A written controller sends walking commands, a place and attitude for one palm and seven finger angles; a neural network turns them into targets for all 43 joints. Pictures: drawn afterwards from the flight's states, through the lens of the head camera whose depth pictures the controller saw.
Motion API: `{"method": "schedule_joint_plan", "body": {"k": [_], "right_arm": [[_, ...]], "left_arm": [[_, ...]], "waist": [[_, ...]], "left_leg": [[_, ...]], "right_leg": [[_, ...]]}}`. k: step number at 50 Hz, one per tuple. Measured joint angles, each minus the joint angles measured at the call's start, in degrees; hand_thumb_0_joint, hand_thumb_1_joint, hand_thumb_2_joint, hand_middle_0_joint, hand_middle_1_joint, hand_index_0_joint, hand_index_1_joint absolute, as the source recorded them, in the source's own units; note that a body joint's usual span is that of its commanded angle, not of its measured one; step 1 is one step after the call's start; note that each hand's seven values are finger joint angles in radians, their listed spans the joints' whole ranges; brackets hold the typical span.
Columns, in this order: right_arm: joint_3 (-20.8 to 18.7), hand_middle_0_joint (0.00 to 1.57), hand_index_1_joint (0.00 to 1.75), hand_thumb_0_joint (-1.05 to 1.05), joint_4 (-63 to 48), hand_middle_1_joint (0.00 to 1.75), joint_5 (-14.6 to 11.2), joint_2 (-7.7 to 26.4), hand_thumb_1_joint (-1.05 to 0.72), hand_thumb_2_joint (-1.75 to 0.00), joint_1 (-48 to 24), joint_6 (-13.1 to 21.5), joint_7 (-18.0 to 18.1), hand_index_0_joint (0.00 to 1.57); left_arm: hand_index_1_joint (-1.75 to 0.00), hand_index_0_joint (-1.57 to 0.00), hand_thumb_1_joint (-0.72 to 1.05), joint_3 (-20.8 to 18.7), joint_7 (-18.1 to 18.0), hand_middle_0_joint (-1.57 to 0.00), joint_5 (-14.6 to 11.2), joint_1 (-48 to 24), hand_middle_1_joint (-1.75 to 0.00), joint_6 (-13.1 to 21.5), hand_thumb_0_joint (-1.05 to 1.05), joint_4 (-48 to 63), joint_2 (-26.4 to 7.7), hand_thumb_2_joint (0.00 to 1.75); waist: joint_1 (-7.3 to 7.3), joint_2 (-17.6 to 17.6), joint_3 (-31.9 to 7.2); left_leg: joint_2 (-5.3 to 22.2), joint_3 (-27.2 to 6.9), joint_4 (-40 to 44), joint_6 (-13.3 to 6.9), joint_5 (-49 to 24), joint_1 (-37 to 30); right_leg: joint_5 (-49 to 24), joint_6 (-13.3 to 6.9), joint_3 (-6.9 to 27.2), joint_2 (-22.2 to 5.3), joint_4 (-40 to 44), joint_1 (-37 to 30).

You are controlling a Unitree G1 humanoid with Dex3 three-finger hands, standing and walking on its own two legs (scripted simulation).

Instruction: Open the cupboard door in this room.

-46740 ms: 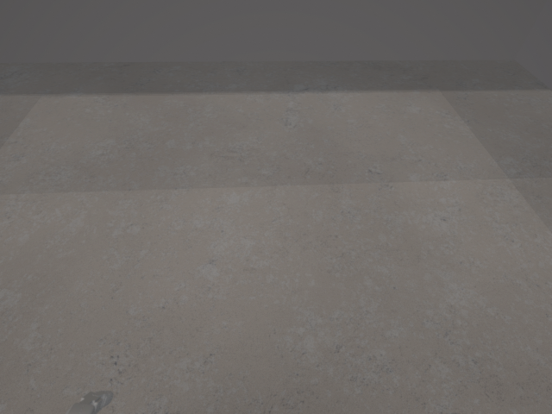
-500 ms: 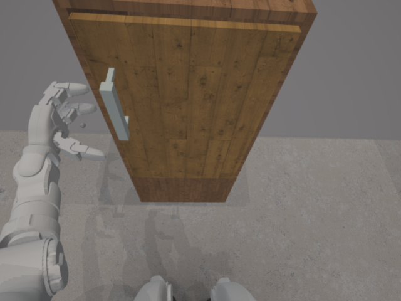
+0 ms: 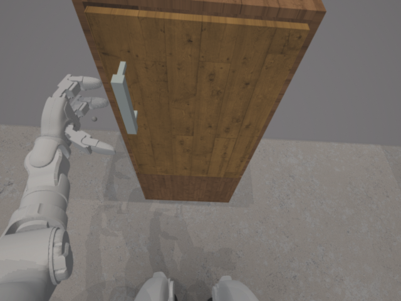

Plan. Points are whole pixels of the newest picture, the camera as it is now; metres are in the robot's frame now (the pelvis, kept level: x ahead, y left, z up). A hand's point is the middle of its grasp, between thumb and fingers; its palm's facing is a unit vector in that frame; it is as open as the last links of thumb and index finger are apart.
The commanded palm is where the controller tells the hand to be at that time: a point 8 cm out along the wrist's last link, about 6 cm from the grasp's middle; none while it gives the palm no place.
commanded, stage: slide the fingers in behind the handle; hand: left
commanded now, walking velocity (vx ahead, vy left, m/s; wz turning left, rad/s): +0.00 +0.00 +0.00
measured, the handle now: (128, 100) +0.51 +0.14 +0.06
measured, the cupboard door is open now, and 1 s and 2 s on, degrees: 0 0 1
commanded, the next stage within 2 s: close the thumb around the handle in 1.70 s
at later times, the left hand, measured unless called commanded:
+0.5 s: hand (105, 121) +0.45 +0.18 +0.06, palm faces -0.06 -1.00 +0.00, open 14.0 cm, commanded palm +0.43 +0.22 +0.06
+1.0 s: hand (129, 120) +0.46 +0.13 +0.06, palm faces -0.05 -1.00 -0.01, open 14.0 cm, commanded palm +0.43 +0.19 +0.06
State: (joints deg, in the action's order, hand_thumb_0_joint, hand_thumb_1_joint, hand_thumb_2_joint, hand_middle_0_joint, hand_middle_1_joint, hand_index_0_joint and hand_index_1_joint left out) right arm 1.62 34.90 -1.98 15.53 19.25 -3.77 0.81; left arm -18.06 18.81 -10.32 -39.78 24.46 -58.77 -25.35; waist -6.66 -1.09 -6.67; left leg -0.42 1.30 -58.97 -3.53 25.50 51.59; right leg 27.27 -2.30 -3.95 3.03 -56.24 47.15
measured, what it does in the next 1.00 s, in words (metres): stands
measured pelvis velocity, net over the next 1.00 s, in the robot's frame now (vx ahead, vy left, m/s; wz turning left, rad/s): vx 0.00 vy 0.00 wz -0.01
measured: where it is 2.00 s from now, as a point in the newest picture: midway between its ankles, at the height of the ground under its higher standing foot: outside the picture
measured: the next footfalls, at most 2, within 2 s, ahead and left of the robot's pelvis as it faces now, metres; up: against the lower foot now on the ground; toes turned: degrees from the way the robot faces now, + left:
none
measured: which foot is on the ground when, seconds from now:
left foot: down 0.00-1.00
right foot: down 0.00-1.00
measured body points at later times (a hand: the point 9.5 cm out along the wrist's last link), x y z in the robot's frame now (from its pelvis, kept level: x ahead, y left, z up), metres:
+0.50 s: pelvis +0.00 +0.00 +0.00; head +0.10 +0.02 +0.44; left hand +0.45 +0.23 +0.07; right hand +0.05 -0.26 -0.11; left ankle +0.02 +0.08 -0.67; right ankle +0.00 -0.10 -0.67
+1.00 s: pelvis +0.00 +0.00 +0.00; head +0.10 +0.01 +0.44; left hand +0.46 +0.19 +0.06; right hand +0.05 -0.26 -0.12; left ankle +0.02 +0.08 -0.67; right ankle +0.00 -0.10 -0.67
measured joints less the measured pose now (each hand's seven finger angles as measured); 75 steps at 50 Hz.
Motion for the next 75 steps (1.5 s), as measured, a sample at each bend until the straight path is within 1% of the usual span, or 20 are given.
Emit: {"method": "schedule_joint_plan", "body": {"k": [5, 7, 9, 13, 17, 22, 28, 35, 43, 54, 61, 67, 75], "right_arm": [[0.3, 0.20, 0.30, 0.00, 0.2, 0.30, 0.0, -0.1, -0.90, -0.90, 1.0, -0.3, 0.0, 0.20], [0.3, 0.20, 0.30, 0.00, 0.1, 0.30, 0.0, -0.2, -0.90, -0.90, 1.2, -0.4, 0.0, 0.20], [0.1, 0.20, 0.30, 0.00, -0.1, 0.30, 0.1, -0.3, -0.90, -0.90, 1.5, -0.3, 0.0, 0.20], [0.0, 0.20, 0.30, 0.00, 0.4, 0.30, 0.1, -0.3, -0.90, -0.90, 1.8, -0.2, -0.2, 0.20], [0.0, 0.20, 0.30, 0.00, 0.5, 0.30, 0.1, -0.4, -0.90, -0.90, 1.8, -0.3, -0.3, 0.20], [-0.3, 0.20, 0.30, 0.00, 0.2, 0.30, 0.1, -0.5, -0.90, -0.90, 1.8, -0.3, -0.6, 0.20], [-0.5, 0.20, 0.30, 0.00, 0.1, 0.30, 0.2, -0.6, -0.90, -0.90, 0.9, 0.0, -1.0, 0.20], [-0.6, 0.20, 0.30, 0.00, -0.2, 0.30, 0.6, -0.9, -0.90, -0.90, 0.0, 0.2, -1.5, 0.20], [-0.6, 0.20, 0.30, 0.00, 0.2, 0.30, 0.8, -1.3, -0.91, -0.90, 0.2, 0.1, -2.0, 0.20], [-0.8, 0.20, 0.30, 0.00, 0.4, 0.30, 1.1, -1.2, -0.91, -0.90, 1.0, -0.2, -2.4, 0.20], [-1.0, 0.20, 0.30, 0.00, 0.4, 0.30, 1.1, -1.1, -0.91, -0.90, 1.4, -0.2, -2.4, 0.20], [-1.3, 0.20, 0.30, 0.00, 0.3, 0.30, 1.0, -1.1, -0.91, -0.90, 1.5, -0.1, -2.5, 0.20], [-1.2, 0.20, 0.30, 0.00, 0.2, 0.30, 0.9, -1.2, -0.91, -0.90, 0.7, 0.2, -2.5, 0.20]], "left_arm": [[-1.20, -0.30, -0.50, -0.4, 0.1, -0.30, -0.1, -0.3, -1.20, -0.9, -0.01, -1.5, 0.4, 0.30], [-1.20, -0.30, -0.50, -1.3, -0.3, -0.30, 0.2, 0.2, -1.20, -0.8, -0.01, -1.0, 0.3, 0.30], [-1.20, -0.30, -0.50, -1.3, -0.8, -0.30, 0.3, 0.9, -1.20, -0.1, -0.01, 0.0, 0.3, 0.30], [-1.20, -0.30, -0.50, -1.1, -1.1, -0.30, 0.3, 1.3, -1.20, 0.9, -0.01, 0.7, 0.8, 0.30], [-1.20, -0.30, -0.50, -0.9, -1.3, -0.30, 0.2, 1.3, -1.20, 0.3, -0.01, 0.7, 1.0, 0.30], [-1.20, -0.30, -0.50, 0.4, -1.9, -0.30, 0.0, 2.2, -1.20, -0.3, -0.01, 2.1, 2.1, 0.30], [-1.20, -0.30, -0.50, 2.2, -3.6, -0.30, 0.3, 1.9, -1.20, 0.0, -0.01, 2.3, 4.3, 0.30], [-1.20, -0.30, -0.50, 3.3, -6.4, -0.30, 1.5, 1.7, -1.20, 0.7, -0.01, 3.0, 6.1, 0.30], [-1.20, -0.30, -0.50, 4.9, -9.0, -0.30, 2.2, 0.6, -1.20, 1.0, -0.01, 2.6, 7.7, 0.30], [-1.20, -0.30, -0.50, 5.1, -11.4, -0.30, 3.1, 0.2, -1.20, 1.3, -0.01, 1.7, 8.9, 0.30], [-1.20, -0.30, -0.50, 4.7, -12.0, -0.30, 3.3, 0.7, -1.20, 1.9, -0.01, 2.1, 9.0, 0.30], [-1.20, -0.29, -0.50, 5.3, -12.4, -0.30, 2.4, 1.9, -1.20, 1.2, -0.01, 3.5, 9.6, 0.30], [-1.20, -0.29, -0.50, 5.4, -11.7, -0.30, 2.7, 3.2, -1.20, 1.8, -0.01, 4.4, 9.4, 0.30]], "waist": [[-0.31, 0.1, -0.1], [-0.64, 0.2, -0.1], [-0.79, 0.3, 0.0], [-0.76, 0.2, 0.0], [-0.78, 0.3, -0.3], [-0.52, 0.1, -0.6], [-0.13, 0.1, -0.7], [-0.06, -0.1, -0.6], [-0.03, -0.4, -0.7], [-0.50, -0.4, -0.6], [-0.64, -0.4, -0.8], [-0.35, -0.4, -0.9], [0.01, -0.1, -0.9]], "left_leg": [[0.0, 0.3, 0.2, -0.1, -0.1, 0.0], [0.1, 0.5, 0.1, -0.1, -0.1, 0.2], [0.2, 0.6, 0.1, -0.1, 0.0, 0.2], [0.3, 0.6, -0.1, -0.1, 0.2, 0.3], [0.3, 0.6, 0.0, -0.2, 0.2, 0.0], [0.3, 0.6, 0.4, -0.2, 0.2, -0.5], [0.0, 0.5, 0.2, -0.4, 0.4, -0.4], [-0.2, 0.7, -0.4, -0.5, 0.5, 0.2], [-0.3, 0.6, -0.6, -0.3, 0.6, 0.3], [-0.1, 0.8, -0.4, 0.2, 0.5, 0.3], [0.2, 0.8, -0.3, 0.6, 0.6, 0.2], [0.3, 0.6, 0.2, 1.0, 0.5, -0.4], [0.4, 0.4, 0.5, 1.3, 0.5, -1.1]], "right_leg": [[-0.1, 0.1, 0.3, 0.0, -0.1, 0.3], [-0.1, 0.1, 0.5, 0.1, -0.2, 0.5], [-0.1, 0.1, 0.7, 0.2, -0.2, 0.6], [-0.1, 0.1, 0.6, 0.3, -0.2, 0.6], [0.0, 0.2, 0.7, 0.3, 0.0, 0.3], [-0.1, 0.3, 0.7, 0.3, 0.5, -0.3], [0.1, 0.4, 0.6, 0.0, 0.2, -0.3], [0.4, 0.5, 0.7, -0.2, -0.6, 0.4], [0.7, 0.4, 0.7, -0.3, -1.1, 0.7], [0.9, -0.2, 0.8, -0.1, -1.5, 1.0], [1.0, -0.6, 0.9, 0.2, -1.7, 1.1], [1.0, -1.0, 0.7, 0.4, -1.3, 0.6], [1.1, -1.3, 0.6, 0.4, -1.1, -0.1]]}}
